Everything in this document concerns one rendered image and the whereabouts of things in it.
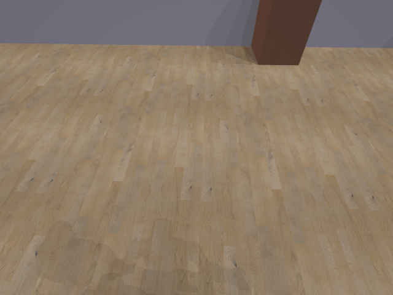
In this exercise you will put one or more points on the cabinet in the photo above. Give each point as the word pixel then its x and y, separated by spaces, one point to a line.
pixel 282 29

